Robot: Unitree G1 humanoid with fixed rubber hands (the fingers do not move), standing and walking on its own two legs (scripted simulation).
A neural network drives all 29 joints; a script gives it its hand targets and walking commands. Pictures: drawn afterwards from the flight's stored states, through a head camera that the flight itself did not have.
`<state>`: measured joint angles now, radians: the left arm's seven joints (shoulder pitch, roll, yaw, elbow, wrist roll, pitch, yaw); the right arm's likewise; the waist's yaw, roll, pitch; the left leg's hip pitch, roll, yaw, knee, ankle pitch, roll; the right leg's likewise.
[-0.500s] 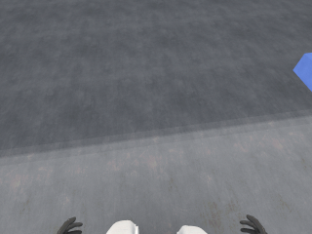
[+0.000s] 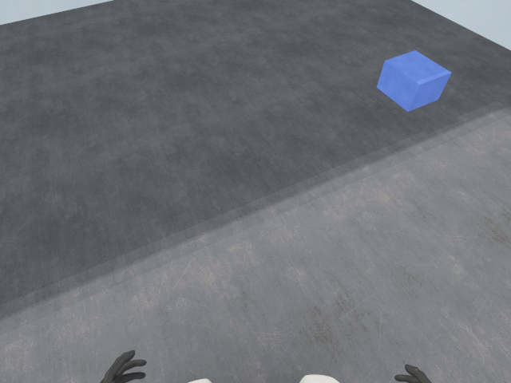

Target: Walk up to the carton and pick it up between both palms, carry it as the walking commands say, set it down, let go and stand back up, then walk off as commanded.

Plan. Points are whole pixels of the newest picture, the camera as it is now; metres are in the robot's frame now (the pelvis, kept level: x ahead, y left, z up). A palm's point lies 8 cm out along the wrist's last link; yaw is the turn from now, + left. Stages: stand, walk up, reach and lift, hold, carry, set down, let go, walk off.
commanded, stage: walk up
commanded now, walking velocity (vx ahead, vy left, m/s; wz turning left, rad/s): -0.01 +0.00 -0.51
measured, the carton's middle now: (411, 80) +1.76 -0.94 -0.66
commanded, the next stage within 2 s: none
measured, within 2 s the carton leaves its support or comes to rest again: neither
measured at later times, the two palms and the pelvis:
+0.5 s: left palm (98, 364) +0.17 +0.28 -0.12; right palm out of the picture +0.13 -0.24 -0.11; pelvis +0.09 +0.02 +0.01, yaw -16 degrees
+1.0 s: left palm (191, 230) +0.43 +0.15 -0.12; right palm (446, 266) +0.32 -0.36 -0.10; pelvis +0.31 -0.07 +0.01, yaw -26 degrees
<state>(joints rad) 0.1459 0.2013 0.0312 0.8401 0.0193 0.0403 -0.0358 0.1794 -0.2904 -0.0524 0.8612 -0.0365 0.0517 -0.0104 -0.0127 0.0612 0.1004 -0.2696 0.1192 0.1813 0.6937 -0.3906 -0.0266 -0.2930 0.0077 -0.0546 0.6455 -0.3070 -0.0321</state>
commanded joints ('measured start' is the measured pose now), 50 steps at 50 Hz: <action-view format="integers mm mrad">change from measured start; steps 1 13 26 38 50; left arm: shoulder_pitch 188 213 48 461 117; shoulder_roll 309 281 134 343 208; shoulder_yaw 76 96 49 89 59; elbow -33 56 -27 108 63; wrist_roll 14 11 13 12 12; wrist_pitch -32 -70 -65 -93 -120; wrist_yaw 27 59 -27 19 18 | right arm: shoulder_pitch -132 -203 96 11 15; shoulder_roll -75 -54 -107 -59 -13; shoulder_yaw -17 -29 -24 -12 -9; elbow -147 -48 -25 -78 -68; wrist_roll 9 9 9 19 20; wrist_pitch -6 -49 -121 -135 -96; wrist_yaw -3 49 7 40 64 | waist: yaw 112 98 -6 198 -3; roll -394 -225 122 -325 -243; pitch -162 -85 -23 -270 -31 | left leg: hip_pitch -336 -350 128 -513 -105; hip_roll -37 -37 290 -19 18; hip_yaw -138 -178 -430 -142 -77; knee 362 179 -617 559 -23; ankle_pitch -213 40 -270 -180 178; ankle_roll -16 -61 117 -7 0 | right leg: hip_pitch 240 162 -420 580 87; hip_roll -408 -285 -111 -470 -224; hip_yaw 558 527 110 642 171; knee -380 -506 435 -390 -377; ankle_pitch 283 -263 -43 -43 278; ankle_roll -243 -164 66 -240 -101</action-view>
